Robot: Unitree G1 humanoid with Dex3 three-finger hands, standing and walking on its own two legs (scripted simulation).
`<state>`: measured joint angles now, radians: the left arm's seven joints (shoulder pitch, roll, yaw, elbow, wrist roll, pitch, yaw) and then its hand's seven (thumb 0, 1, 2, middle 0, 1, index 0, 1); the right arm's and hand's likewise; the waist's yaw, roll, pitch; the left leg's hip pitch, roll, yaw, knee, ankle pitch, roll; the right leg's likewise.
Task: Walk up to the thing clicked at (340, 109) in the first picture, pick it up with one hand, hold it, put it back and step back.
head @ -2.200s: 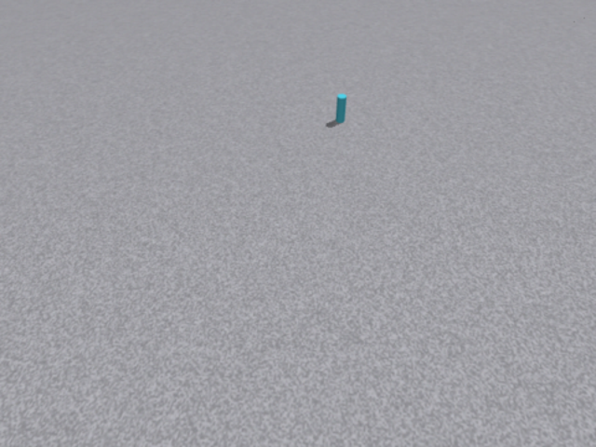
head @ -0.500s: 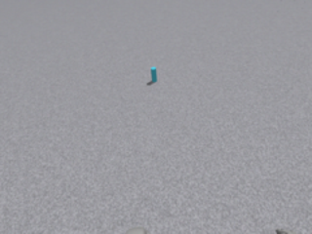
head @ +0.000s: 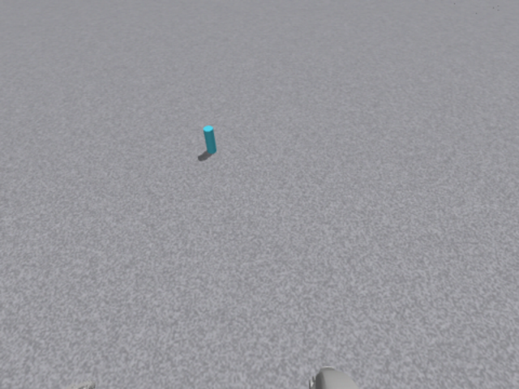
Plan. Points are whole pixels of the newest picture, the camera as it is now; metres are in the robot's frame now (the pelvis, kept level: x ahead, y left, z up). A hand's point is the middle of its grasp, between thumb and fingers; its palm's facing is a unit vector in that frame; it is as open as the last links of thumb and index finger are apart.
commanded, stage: walk up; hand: left
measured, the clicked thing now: (210, 140) +1.51 +0.29 -0.69
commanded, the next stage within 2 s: none
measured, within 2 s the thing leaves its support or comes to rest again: neither
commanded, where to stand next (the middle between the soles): +1.17 +0.07 m, yaw +1 degrees
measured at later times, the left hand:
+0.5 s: hand (138, 326) +0.27 +0.25 -0.13, palm faces +0.04 -0.92 -0.38, open 7.4 cm
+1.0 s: hand (153, 194) +0.61 +0.29 -0.14, palm faces -0.04 -0.94 -0.35, open 7.4 cm
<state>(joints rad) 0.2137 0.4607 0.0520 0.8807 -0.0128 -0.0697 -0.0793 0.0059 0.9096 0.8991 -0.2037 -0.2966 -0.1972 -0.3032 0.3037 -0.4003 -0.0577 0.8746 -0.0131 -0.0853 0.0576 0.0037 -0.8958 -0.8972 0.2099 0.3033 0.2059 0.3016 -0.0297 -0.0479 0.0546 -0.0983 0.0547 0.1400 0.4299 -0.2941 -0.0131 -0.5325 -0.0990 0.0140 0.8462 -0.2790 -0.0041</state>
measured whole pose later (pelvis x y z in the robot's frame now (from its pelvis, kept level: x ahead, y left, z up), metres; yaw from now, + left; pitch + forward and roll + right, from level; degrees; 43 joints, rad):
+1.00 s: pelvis +0.52 +0.02 +0.00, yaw +1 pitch -3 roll +1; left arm 0.22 0.43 0.05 0.89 0.00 -0.05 -0.07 0.00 0.91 0.90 -0.20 -0.30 -0.20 -0.30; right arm 0.33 -0.40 -0.05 0.86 -0.01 -0.08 0.05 0.00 -0.90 -0.90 0.21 0.30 0.21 0.30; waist -0.03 -0.04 0.09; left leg -0.05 -0.01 0.10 0.42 -0.33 0.02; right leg -0.50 -0.11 -0.03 0.66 -0.13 -0.01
